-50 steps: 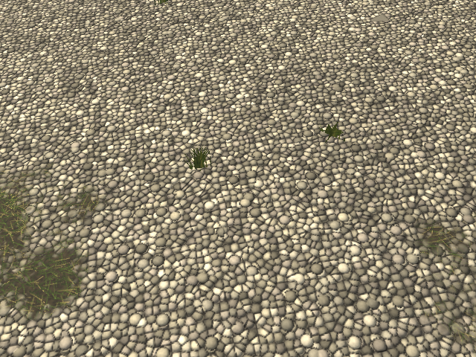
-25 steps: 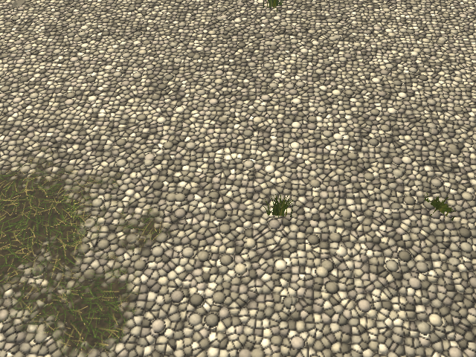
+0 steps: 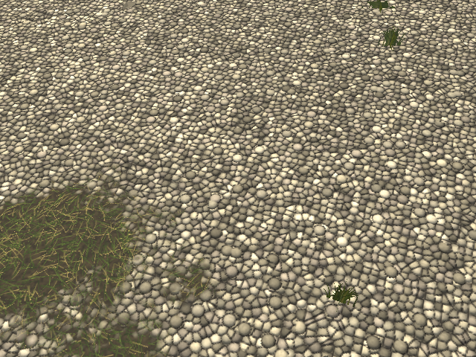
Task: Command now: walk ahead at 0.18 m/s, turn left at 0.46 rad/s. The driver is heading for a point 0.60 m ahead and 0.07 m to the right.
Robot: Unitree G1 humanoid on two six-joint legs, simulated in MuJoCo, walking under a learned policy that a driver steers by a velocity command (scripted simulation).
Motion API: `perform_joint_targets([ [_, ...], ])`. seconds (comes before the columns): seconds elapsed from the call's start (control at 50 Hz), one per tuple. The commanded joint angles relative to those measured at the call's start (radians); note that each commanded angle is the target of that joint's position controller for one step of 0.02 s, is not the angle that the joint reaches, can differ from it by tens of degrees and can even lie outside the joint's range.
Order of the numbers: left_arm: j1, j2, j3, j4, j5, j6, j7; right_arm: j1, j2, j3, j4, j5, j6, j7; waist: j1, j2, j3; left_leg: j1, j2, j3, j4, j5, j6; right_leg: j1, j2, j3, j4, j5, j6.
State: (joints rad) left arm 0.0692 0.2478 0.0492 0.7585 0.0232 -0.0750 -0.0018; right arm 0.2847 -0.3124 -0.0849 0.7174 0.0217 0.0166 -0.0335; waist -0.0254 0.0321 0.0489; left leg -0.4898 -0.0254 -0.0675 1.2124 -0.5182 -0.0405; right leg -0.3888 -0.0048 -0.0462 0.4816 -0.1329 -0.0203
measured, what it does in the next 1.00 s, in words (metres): walks ahead: left foot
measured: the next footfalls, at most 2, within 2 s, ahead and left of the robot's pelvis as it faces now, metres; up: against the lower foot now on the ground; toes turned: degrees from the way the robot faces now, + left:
left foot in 0.26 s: +0.13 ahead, +0.14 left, +0.00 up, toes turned +4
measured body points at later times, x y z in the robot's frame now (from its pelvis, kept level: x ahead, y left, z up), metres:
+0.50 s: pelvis +0.08 +0.03 +0.00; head +0.09 +0.04 +0.45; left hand +0.16 +0.31 -0.13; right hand +0.28 -0.19 -0.09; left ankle +0.09 +0.14 -0.73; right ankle +0.09 -0.11 -0.73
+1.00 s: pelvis +0.10 +0.03 +0.00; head +0.10 +0.04 +0.45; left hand +0.14 +0.31 -0.14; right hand +0.23 -0.22 -0.12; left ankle +0.09 +0.14 -0.73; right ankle +0.09 -0.11 -0.73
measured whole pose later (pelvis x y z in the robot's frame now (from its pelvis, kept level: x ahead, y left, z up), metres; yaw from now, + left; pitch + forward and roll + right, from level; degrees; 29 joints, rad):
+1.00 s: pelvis +0.10 +0.03 +0.00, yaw +4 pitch -2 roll +0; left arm 0.16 0.26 0.03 1.05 0.01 0.00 0.03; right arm 0.18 -0.24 -0.05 0.86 -0.01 0.01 -0.02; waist 0.02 0.00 0.03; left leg -0.21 -0.02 -0.01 0.50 -0.27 0.02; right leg -0.16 -0.05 -0.04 0.48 -0.29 0.04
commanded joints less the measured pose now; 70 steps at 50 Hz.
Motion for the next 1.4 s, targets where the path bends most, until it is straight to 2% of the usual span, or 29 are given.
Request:
perform_joint_targets([
  [0.02,0.015,0.143,0.036,-0.028,0.008,0.005,0.004,0.059,-0.042,-0.018,-0.081,0.001,0.015,-0.007,-0.001,-0.171,-0.115,-0.062,0.069,0.010,-0.079,0.052,-0.014,0.155,-0.252,0.184,-0.188,0.429,-0.209],
  [0.06,0.009,0.164,0.044,-0.017,-0.003,0.006,0.006,0.039,-0.026,-0.008,-0.095,-0.011,0.012,-0.005,-0.002,-0.158,-0.154,-0.023,0.074,0.014,-0.199,0.119,-0.013,0.174,-0.273,0.149,-0.191,0.519,-0.232],
  [0.1,-0.007,0.174,0.047,-0.011,-0.014,0.016,0.008,0.014,-0.023,-0.001,-0.101,-0.016,0.009,0.004,0.001,-0.151,-0.190,0.051,0.076,0.025,-0.321,0.210,-0.005,0.178,-0.272,0.108,-0.194,0.513,-0.229],
  [0.18,0.020,0.190,0.045,0.022,-0.031,0.036,0.002,-0.061,-0.042,0.001,-0.119,-0.018,0.015,0.020,0.027,-0.157,-0.171,0.139,0.057,0.053,-0.505,0.260,0.016,0.190,-0.268,0.095,-0.184,0.311,-0.206],
  [0.2,0.020,0.194,0.044,0.029,-0.036,0.040,0.000,-0.066,-0.044,0.000,-0.120,-0.019,0.016,0.023,0.022,-0.157,-0.160,0.171,0.050,0.063,-0.573,0.279,0.027,0.188,-0.264,0.098,-0.167,0.245,-0.193],
  [0.22,0.014,0.191,0.040,0.034,-0.043,0.044,-0.001,-0.056,-0.042,-0.001,-0.114,-0.022,0.015,0.026,0.008,-0.155,-0.150,0.231,0.036,0.081,-0.671,0.334,0.043,0.171,-0.251,0.095,-0.141,0.172,-0.172],
  [0.24,0.027,0.167,0.030,0.045,-0.046,0.046,-0.003,-0.047,-0.049,-0.004,-0.107,-0.027,0.013,0.027,0.000,-0.145,-0.142,0.309,0.029,0.081,-0.766,0.390,0.066,0.139,-0.226,0.089,-0.107,0.093,-0.133],
  [0.26,0.068,0.125,0.013,0.062,-0.035,0.043,-0.007,-0.047,-0.079,-0.010,-0.117,-0.035,0.012,0.021,0.004,-0.095,-0.148,0.406,0.092,0.001,-0.833,0.512,0.096,0.086,-0.184,0.063,-0.055,-0.005,-0.063],
  [0.28,0.111,0.068,-0.008,0.052,0.008,0.036,-0.017,-0.051,-0.153,-0.017,-0.139,-0.047,0.015,0.008,0.059,0.101,-0.195,0.502,0.290,-0.212,-0.826,0.793,0.159,-0.001,-0.089,-0.029,0.123,-0.240,0.020],
  [0.3,0.124,0.055,-0.013,0.049,-0.001,0.039,-0.010,-0.102,-0.110,0.002,-0.140,-0.060,0.012,0.010,0.070,0.208,-0.193,0.395,0.356,-0.277,-0.853,0.685,0.279,-0.010,-0.051,0.000,0.132,-0.366,0.056],
  [0.32,0.082,0.113,-0.004,0.049,-0.006,0.047,-0.002,-0.143,-0.071,0.008,-0.144,-0.056,0.001,0.018,0.049,0.161,-0.154,0.333,0.296,-0.244,-0.869,0.563,0.273,0.026,-0.060,0.022,0.136,-0.327,0.069],
  [0.34,0.072,0.121,-0.001,0.053,-0.009,0.051,0.000,-0.171,-0.051,0.016,-0.133,-0.056,-0.009,0.022,0.062,0.155,-0.141,0.310,0.244,-0.191,-0.864,0.502,0.226,0.055,-0.057,0.023,0.087,-0.241,0.067],
  [0.36,0.083,0.117,-0.003,0.072,-0.003,0.057,0.005,-0.190,-0.056,0.016,-0.132,-0.053,-0.014,0.025,0.070,0.137,-0.138,0.290,0.200,-0.145,-0.851,0.452,0.183,0.106,-0.057,0.024,0.031,-0.146,0.068],
  [0.38,0.091,0.132,-0.002,0.076,0.007,0.062,0.006,-0.192,-0.059,0.016,-0.125,-0.044,-0.019,0.027,0.071,0.133,-0.129,0.267,0.178,-0.125,-0.847,0.412,0.155,0.149,-0.066,0.037,-0.014,-0.050,0.072],
  [0.4,0.097,0.142,-0.003,0.080,0.006,0.063,0.002,-0.184,-0.054,0.018,-0.116,-0.041,-0.019,0.027,0.071,0.112,-0.115,0.255,0.154,-0.107,-0.842,0.372,0.133,0.170,-0.076,0.042,-0.035,-0.005,0.068],
  [0.42,0.101,0.167,0.001,0.092,-0.002,0.062,-0.001,-0.166,-0.045,0.020,-0.112,-0.042,-0.016,0.028,0.053,0.060,-0.082,0.246,0.130,-0.085,-0.839,0.334,0.116,0.153,-0.076,0.034,-0.034,-0.029,0.055],
  [0.46,0.083,0.146,-0.002,0.106,-0.009,0.057,-0.005,-0.147,-0.046,0.022,-0.100,-0.046,-0.017,0.029,0.044,-0.001,-0.061,0.272,0.111,-0.071,-0.805,0.385,0.105,0.140,-0.074,0.032,-0.043,-0.035,0.042],
  [0.54,0.085,0.133,-0.004,0.140,-0.012,0.049,-0.001,-0.149,-0.041,0.018,-0.088,-0.038,-0.017,0.022,0.044,-0.030,-0.097,0.329,0.100,-0.044,-0.757,0.556,0.112,0.160,-0.078,0.035,-0.050,0.027,0.049],
  [0.62,0.082,0.134,-0.004,0.166,-0.015,0.058,0.006,-0.153,-0.032,0.015,-0.067,-0.036,-0.014,0.024,0.048,-0.031,-0.100,0.332,0.093,-0.035,-0.756,0.577,0.113,0.181,-0.077,0.032,-0.049,0.027,0.049],
  [0.9,0.087,0.133,-0.002,0.250,-0.017,0.072,0.031,-0.125,-0.036,0.010,0.061,-0.032,-0.018,0.010,0.053,-0.019,-0.065,0.316,0.074,-0.006,-0.782,0.525,0.093,0.207,-0.070,0.027,-0.067,0.002,0.046],
  [1.1,0.111,0.115,-0.003,0.293,-0.017,0.073,0.040,-0.114,-0.031,0.018,0.159,-0.028,-0.020,0.001,0.050,-0.025,-0.038,0.305,0.064,0.008,-0.802,0.456,0.085,0.193,-0.060,0.020,-0.082,-0.033,0.046],
  [1.4,0.186,0.081,-0.010,0.331,-0.018,0.072,0.049,-0.099,-0.014,0.033,0.276,-0.023,-0.019,-0.002,0.041,-0.029,-0.020,0.294,0.054,0.022,-0.817,0.413,0.083,0.181,-0.049,0.014,-0.089,-0.047,0.044],
])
